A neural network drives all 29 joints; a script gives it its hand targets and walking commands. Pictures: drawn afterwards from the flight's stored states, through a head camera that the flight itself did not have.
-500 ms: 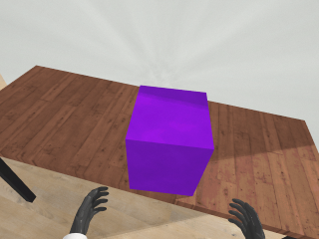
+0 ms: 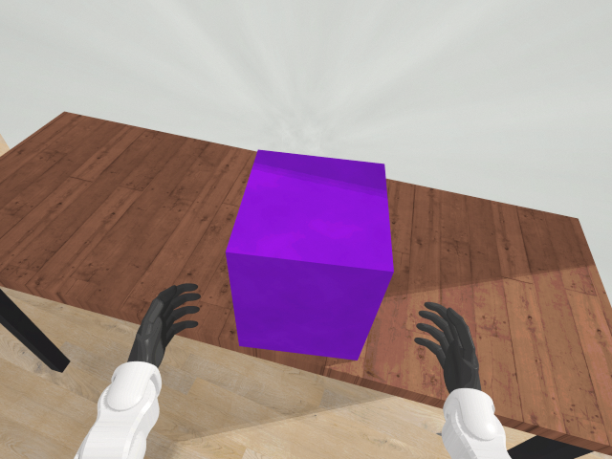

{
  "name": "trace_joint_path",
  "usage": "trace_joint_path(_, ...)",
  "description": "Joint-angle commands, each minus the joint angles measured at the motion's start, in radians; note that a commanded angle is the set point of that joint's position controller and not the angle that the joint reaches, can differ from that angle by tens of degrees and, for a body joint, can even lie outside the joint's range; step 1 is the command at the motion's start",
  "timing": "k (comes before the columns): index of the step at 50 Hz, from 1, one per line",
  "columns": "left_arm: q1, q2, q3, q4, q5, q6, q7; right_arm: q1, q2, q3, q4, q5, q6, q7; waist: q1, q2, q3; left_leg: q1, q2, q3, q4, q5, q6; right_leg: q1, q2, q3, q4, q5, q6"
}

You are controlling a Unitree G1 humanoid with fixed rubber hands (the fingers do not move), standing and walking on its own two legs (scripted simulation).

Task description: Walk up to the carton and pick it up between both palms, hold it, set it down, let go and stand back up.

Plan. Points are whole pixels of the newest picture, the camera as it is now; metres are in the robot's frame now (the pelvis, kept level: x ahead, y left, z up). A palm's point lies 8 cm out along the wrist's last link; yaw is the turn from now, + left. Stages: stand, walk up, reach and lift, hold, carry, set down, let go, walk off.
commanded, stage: reach and lift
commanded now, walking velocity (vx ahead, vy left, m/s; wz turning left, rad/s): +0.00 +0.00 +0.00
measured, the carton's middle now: (309, 258) +0.43 +0.01 +0.00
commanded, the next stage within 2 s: none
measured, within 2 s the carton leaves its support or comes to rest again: neither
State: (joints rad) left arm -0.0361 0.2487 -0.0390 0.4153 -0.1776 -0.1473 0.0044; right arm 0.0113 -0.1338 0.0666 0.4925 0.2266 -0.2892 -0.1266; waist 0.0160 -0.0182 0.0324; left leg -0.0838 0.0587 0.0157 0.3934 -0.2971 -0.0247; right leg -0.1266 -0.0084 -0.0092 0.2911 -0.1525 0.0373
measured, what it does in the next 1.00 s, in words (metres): stands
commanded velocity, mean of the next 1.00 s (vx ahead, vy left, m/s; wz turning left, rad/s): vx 0.00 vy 0.00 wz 0.00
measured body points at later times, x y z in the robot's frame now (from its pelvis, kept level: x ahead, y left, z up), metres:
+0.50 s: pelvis -0.02 +0.01 +0.00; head +0.01 +0.02 +0.45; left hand +0.35 +0.20 +0.07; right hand +0.34 -0.20 +0.06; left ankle -0.06 +0.12 -0.75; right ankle +0.00 -0.15 -0.75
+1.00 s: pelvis -0.02 +0.00 +0.00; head +0.02 +0.01 +0.45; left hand +0.41 +0.20 +0.12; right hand +0.41 -0.19 +0.11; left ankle -0.05 +0.12 -0.75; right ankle +0.00 -0.15 -0.75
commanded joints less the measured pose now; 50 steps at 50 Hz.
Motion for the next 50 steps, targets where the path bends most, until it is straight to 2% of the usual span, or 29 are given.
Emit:
trace_joint_path(1, -0.324, 0.096, 0.064, -0.260, 0.015, 0.102, 0.001, -0.311, -0.109, -0.064, -0.221, 0.013, 0.060, -0.023, -0.009, 0.054, -0.284, -0.038, -0.085, 0.052, -0.062, 0.516, -0.064, 0.245, 0.063, -0.029, -0.011, 0.348, -0.009)
trace_joint_path(6, -0.440, 0.083, 0.071, -0.349, 0.032, 0.225, 0.017, -0.425, -0.151, -0.110, -0.261, 0.016, 0.147, -0.032, -0.020, 0.089, -0.307, 0.036, -0.085, 0.037, -0.057, 0.577, -0.087, 0.181, 0.083, -0.053, -0.040, 0.305, -0.015)
trace_joint_path(10, -0.524, 0.076, 0.069, -0.376, 0.035, 0.294, 0.028, -0.508, -0.181, -0.141, -0.262, 0.018, 0.203, -0.032, -0.030, 0.117, -0.333, 0.066, -0.083, 0.028, -0.053, 0.577, -0.099, 0.143, 0.088, -0.063, -0.051, 0.274, -0.022)
trace_joint_path(16, -0.638, 0.076, 0.075, -0.352, 0.024, 0.350, 0.034, -0.634, -0.212, -0.151, -0.242, 0.021, 0.253, -0.026, -0.032, 0.103, -0.387, 0.072, -0.078, 0.020, -0.046, 0.567, -0.092, 0.137, 0.086, -0.067, -0.046, 0.272, -0.027)
trace_joint_path(27, -0.839, 0.143, 0.132, -0.232, -0.001, 0.365, 0.020, -0.857, -0.224, -0.140, -0.231, 0.003, 0.300, -0.038, -0.026, 0.015, -0.538, -0.014, -0.096, 0.035, -0.036, 0.571, -0.030, 0.237, 0.076, -0.048, 0.004, 0.395, -0.017)
trace_joint_path(34, -0.957, 0.187, 0.156, -0.149, -0.008, 0.367, 0.008, -0.972, -0.212, -0.136, -0.191, 0.003, 0.340, -0.059, -0.031, 0.011, -0.614, -0.088, -0.109, 0.046, -0.040, 0.573, -0.001, 0.290, 0.066, -0.035, 0.028, 0.475, -0.013)
trace_joint_path(41, -1.098, 0.211, 0.142, -0.083, -0.025, 0.373, 0.009, -1.104, -0.227, -0.153, -0.119, 0.013, 0.385, -0.068, -0.048, 0.056, -0.683, -0.081, -0.112, 0.040, -0.024, 0.599, -0.012, 0.231, 0.072, -0.041, 0.024, 0.478, -0.026)
trace_joint_path(50, -1.278, 0.233, 0.100, 0.017, -0.059, 0.391, 0.030, -1.295, -0.284, -0.180, 0.008, 0.021, 0.433, -0.053, -0.062, 0.095, -0.803, -0.036, -0.106, 0.022, 0.015, 0.680, -0.040, 0.125, 0.084, -0.052, 0.013, 0.482, -0.040)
